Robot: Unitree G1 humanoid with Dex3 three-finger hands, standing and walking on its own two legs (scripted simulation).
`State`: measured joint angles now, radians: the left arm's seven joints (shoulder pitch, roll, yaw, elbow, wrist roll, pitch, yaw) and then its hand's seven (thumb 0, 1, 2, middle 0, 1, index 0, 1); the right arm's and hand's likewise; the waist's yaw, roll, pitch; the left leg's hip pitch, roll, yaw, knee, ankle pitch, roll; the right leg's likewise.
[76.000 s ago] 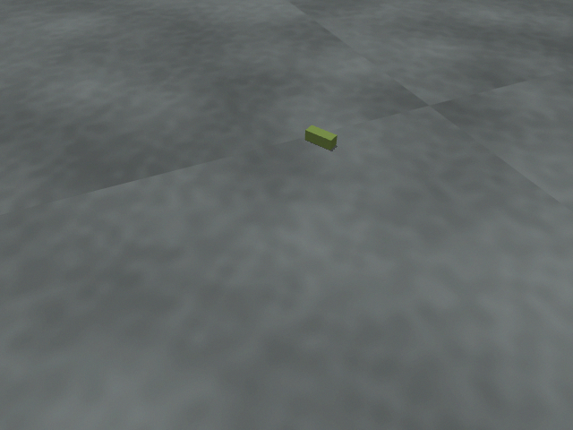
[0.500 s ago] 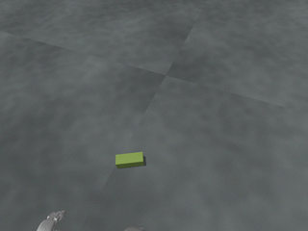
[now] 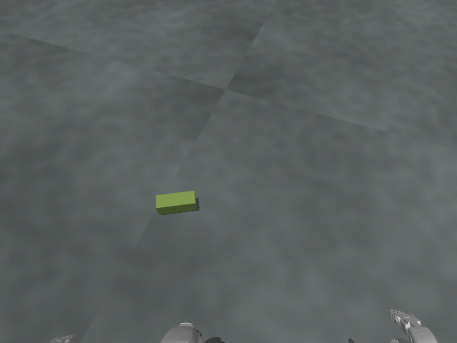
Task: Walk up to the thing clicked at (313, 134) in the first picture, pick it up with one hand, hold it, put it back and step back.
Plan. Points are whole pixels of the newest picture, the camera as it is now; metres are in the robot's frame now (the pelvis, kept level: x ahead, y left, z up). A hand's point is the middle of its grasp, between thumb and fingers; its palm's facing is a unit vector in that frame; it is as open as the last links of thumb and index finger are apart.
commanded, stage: step back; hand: left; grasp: from above
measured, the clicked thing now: (176, 202) +0.74 +0.28 -0.72
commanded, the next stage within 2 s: stand in 1.90 s
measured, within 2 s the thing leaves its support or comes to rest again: neither
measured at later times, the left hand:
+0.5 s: hand out of the picture -0.05 +0.24 -0.14, palm faces +0.08 -0.93 -0.35, open 7.4 cm
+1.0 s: hand out of the picture -0.29 +0.20 -0.12, palm faces +0.10 -0.90 -0.43, open 7.4 cm
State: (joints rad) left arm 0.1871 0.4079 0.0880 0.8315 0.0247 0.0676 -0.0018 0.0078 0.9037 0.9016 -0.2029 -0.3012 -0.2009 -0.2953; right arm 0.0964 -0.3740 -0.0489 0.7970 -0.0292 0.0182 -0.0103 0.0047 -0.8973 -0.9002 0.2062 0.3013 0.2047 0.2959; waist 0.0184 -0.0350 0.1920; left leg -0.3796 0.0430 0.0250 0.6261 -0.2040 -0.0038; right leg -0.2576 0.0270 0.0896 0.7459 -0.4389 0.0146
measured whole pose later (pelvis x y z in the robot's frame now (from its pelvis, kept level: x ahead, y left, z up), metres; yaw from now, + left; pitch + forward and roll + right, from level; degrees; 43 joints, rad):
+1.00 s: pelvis -0.31 -0.08 +0.01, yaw +5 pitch -2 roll +1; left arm 0.25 0.36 0.07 0.93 0.05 0.01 -0.01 0.01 0.90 0.90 -0.21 -0.30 -0.21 -0.30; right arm 0.23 -0.42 -0.06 0.93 -0.02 0.05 0.01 0.01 -0.90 -0.90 0.20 0.30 0.20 0.30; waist 0.03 0.05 0.05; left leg -0.39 -0.05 -0.13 0.95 -0.41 -0.03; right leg -0.27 -0.02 0.01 0.62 -0.33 -0.02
